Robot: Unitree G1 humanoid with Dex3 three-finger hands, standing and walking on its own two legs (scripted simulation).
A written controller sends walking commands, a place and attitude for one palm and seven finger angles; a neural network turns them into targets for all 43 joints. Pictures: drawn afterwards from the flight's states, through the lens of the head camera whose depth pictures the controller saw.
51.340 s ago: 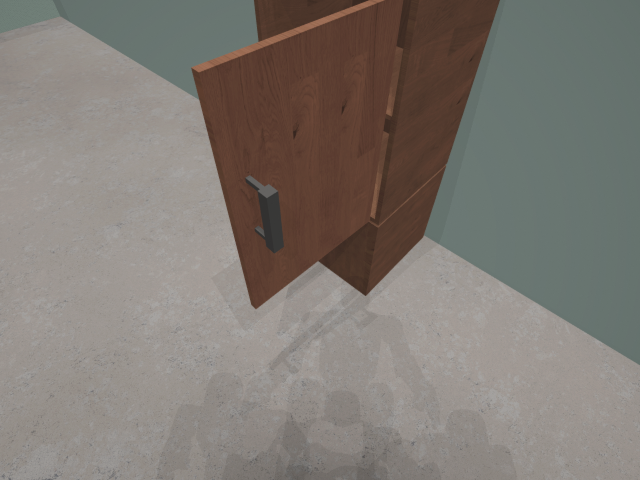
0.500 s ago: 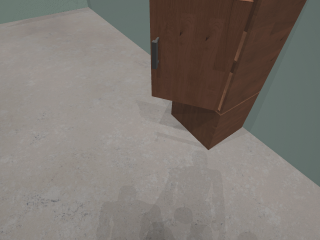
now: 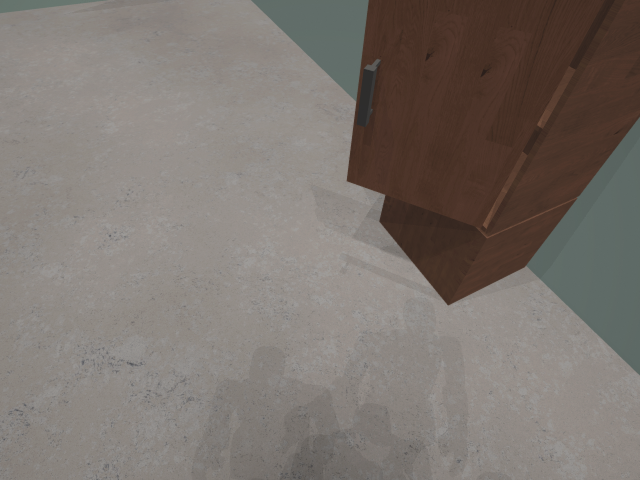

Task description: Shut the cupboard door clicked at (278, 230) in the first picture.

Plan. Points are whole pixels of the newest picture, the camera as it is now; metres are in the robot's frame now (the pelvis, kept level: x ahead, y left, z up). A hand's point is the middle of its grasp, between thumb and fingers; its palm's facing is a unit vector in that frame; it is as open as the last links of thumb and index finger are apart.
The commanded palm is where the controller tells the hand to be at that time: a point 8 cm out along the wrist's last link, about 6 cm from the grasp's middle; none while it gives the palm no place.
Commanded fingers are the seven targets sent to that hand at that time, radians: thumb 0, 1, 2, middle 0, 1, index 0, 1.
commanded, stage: walk to a spot facing it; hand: left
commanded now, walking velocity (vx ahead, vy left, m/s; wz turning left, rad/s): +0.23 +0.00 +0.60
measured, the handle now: (369, 93) +0.95 -0.08 -0.01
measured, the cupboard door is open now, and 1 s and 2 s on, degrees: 36 36 36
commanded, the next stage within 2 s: turn to face it in 0.20 s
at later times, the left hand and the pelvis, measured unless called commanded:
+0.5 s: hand (181, 442) +0.20 +0.21 -0.16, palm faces +0.16 -0.96 -0.24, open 7.4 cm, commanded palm none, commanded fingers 0.00 0.90 0.90 -0.20 -0.30 -0.20 -0.30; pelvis +0.13 +0.00 +0.00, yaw +9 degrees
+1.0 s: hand (194, 389) +0.27 +0.21 -0.16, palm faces -0.04 -0.97 -0.24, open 7.4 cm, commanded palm none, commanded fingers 0.00 0.90 0.90 -0.20 -0.30 -0.20 -0.30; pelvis +0.19 +0.00 +0.00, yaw -7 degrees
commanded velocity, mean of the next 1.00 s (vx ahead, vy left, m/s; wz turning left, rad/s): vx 0.06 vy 0.00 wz -0.30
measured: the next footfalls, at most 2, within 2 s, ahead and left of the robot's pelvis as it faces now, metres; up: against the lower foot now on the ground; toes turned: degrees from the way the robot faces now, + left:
right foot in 0.50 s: +0.28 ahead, -0.09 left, +0.00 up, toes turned +7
left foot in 0.82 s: +0.23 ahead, +0.14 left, +0.00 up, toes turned +1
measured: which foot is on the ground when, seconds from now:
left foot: down 0.00-0.52, up 0.54-0.80, down 0.82-1.00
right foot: down 0.00-0.08, up 0.10-0.48, down 0.50-0.82, up 0.84-1.00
